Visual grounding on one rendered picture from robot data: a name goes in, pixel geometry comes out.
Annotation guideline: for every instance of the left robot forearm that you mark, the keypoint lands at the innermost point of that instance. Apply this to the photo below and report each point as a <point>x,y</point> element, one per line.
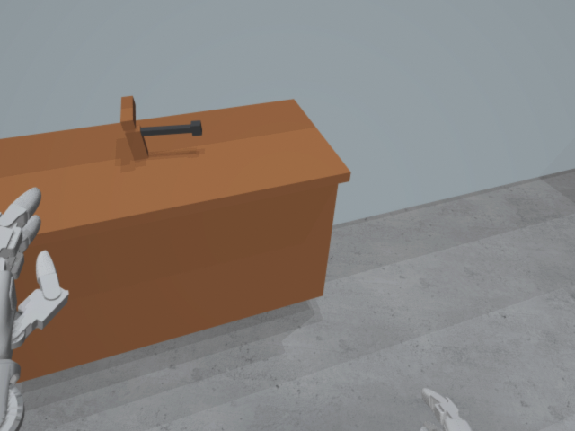
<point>11,402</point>

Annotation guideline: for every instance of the counter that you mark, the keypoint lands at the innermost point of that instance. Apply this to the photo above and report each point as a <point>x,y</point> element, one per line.
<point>157,237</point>

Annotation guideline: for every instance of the right robot hand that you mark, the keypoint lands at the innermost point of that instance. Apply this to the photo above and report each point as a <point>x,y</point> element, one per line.
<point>445,412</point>

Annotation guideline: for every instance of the tap lever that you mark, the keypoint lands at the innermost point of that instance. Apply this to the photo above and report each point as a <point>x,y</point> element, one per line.
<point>194,127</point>

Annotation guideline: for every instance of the left robot hand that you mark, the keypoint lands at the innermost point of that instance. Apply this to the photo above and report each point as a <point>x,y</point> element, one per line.
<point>18,228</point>

